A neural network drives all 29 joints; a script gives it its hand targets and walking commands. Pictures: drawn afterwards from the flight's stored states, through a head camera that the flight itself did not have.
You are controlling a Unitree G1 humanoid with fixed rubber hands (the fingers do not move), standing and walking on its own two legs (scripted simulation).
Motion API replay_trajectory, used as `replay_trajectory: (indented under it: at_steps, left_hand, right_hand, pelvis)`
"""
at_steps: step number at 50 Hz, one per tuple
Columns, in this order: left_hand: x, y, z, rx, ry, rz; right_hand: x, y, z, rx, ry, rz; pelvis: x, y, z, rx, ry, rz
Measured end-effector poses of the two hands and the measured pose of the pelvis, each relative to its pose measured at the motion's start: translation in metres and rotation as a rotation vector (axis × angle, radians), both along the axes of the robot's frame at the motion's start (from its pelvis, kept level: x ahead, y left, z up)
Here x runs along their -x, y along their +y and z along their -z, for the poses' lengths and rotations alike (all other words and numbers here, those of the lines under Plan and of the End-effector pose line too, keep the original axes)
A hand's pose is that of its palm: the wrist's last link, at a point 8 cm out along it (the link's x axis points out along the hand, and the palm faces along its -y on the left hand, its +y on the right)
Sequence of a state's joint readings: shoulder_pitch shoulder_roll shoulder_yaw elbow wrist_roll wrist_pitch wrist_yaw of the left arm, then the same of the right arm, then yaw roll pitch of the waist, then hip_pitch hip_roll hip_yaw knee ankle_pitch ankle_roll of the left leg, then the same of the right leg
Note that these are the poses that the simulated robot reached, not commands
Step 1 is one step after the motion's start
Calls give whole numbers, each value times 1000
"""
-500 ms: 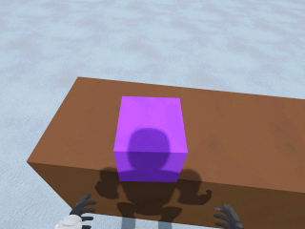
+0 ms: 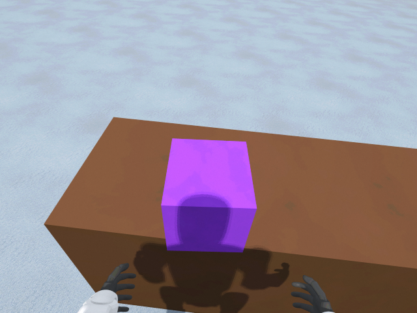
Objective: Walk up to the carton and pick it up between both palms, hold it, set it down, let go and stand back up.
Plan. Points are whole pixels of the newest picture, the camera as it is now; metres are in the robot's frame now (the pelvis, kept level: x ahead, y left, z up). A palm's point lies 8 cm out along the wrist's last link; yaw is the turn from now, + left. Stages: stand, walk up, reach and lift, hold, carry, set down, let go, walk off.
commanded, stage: let go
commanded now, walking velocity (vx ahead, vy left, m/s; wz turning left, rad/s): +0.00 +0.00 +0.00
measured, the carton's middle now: (207, 195) +0.43 +0.02 -0.04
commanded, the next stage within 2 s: stand in 0.12 s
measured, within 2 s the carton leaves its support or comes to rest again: neither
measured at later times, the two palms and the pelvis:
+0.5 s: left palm out of the picture +0.09 +0.25 -0.13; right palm out of the picture +0.09 -0.24 -0.13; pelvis +0.08 +0.00 +0.00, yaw +1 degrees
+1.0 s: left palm out of the picture +0.05 +0.22 -0.15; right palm out of the picture +0.04 -0.21 -0.15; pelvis +0.08 +0.01 +0.00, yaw +0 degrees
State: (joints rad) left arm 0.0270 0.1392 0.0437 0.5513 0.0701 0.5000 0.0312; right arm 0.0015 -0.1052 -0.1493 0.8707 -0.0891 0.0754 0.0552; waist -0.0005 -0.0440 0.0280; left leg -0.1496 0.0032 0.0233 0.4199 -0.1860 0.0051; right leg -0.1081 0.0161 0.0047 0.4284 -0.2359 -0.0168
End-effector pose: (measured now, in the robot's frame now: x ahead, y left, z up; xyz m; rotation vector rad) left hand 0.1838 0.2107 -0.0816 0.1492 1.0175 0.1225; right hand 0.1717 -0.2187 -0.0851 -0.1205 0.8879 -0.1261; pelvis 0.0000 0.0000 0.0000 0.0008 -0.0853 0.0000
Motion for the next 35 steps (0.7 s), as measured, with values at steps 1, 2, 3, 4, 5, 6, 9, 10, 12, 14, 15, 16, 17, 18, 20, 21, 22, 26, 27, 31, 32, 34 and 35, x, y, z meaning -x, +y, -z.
replay_trajectory:
  at_steps: [1,2,3,4,5,6,9,10,12,14,15,16,17,18,20,21,22,26,27,31,32,34,35]
  left_hand:
    - [-1,0,-1,-1,-5,1]
    - [-2,1,-1,-2,-9,3]
    - [-2,1,-2,-4,-13,4]
    - [-3,2,-2,-5,-17,5]
    - [-3,2,-2,-6,-19,6]
    - [-4,3,-2,-7,-22,7]
    - [-1,8,-1,-13,-138,36]
    - [5,11,1,-20,-158,39]
    - [22,19,9,-31,-147,26]
    - [42,25,20,-35,-89,3]
    - [51,28,25,-37,-53,-9]
    - [60,30,29,-38,-17,-19]
    - [68,32,33,-40,19,-28]
    - [74,33,36,-41,52,-36]
    - [84,34,41,-44,109,-48]
    - [88,35,43,-45,133,-54]
    - [90,35,44,-46,155,-59]
    - [95,35,50,-48,219,-78]
    - [95,35,51,-47,232,-81]
    - [95,32,56,-39,273,-88]
    - [95,31,57,-36,282,-89]
    - [96,28,60,-29,298,-89]
    - [97,27,61,-26,305,-88]
  right_hand:
    - [0,-1,0,1,-4,-1]
    - [0,-1,-1,2,-8,-2]
    - [-1,-2,-1,3,-11,-3]
    - [-1,-3,-1,4,-14,-4]
    - [-1,-3,-1,5,-16,-5]
    - [-2,-4,-2,6,-18,-6]
    - [7,-7,5,23,0,8]
    - [14,-9,10,27,28,14]
    - [32,-14,21,28,101,25]
    - [49,-18,31,25,176,36]
    - [57,-19,34,24,212,42]
    - [63,-21,37,25,245,48]
    - [69,-22,39,27,276,54]
    - [74,-23,41,29,304,60]
    - [80,-24,43,36,351,71]
    - [81,-25,44,40,370,76]
    - [82,-25,45,43,386,81]
    - [80,-24,48,52,428,94]
    - [79,-23,49,53,434,95]
    - [75,-16,54,48,452,97]
    - [75,-14,55,45,456,97]
    - [75,-9,56,39,463,96]
    - [76,-7,57,36,468,95]
  pelvis:
    - [-1,0,0,0,-1,1]
    - [-1,0,0,0,-1,2]
    - [-2,0,0,0,-1,3]
    - [-3,0,0,-1,-1,3]
    - [-4,0,0,-1,0,4]
    - [-5,0,-1,-1,1,5]
    - [-13,0,-2,2,45,0]
    - [-16,-1,-3,3,60,-3]
    - [-24,-1,-3,7,83,-7]
    - [-32,0,-3,11,97,-8]
    - [-37,0,-3,12,103,-9]
    - [-42,0,-3,13,108,-9]
    - [-46,0,-3,13,113,-10]
    - [-51,1,-3,13,116,-10]
    - [-60,2,-3,12,122,-11]
    - [-64,2,-3,11,123,-11]
    - [-69,3,-3,10,125,-10]
    - [-83,5,-2,7,126,-8]
    - [-86,5,-1,7,126,-8]
    - [-94,7,0,5,121,-5]
    - [-95,7,0,5,119,-5]
    - [-97,8,1,4,116,-3]
    - [-97,8,1,3,114,-3]
